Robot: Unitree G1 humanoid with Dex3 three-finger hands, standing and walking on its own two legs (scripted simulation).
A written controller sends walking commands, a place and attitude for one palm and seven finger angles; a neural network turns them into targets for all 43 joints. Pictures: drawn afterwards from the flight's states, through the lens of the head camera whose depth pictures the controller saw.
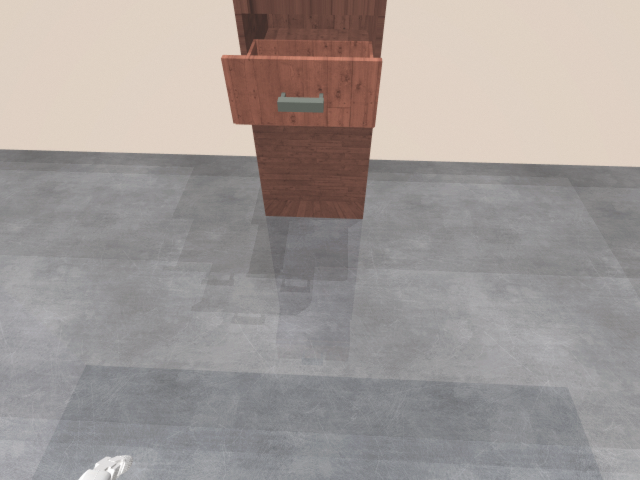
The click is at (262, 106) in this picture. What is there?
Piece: drawer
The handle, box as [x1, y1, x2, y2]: [277, 92, 323, 112]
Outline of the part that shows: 277,101 278,111 322,112 323,110 322,93 319,93 318,98 286,97 285,93 282,92 281,96 278,97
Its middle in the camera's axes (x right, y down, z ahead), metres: -0.05 -0.35 +0.99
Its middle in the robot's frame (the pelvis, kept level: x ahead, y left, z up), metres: +0.97 +0.11 -0.02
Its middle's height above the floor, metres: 0.75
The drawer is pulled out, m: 0.30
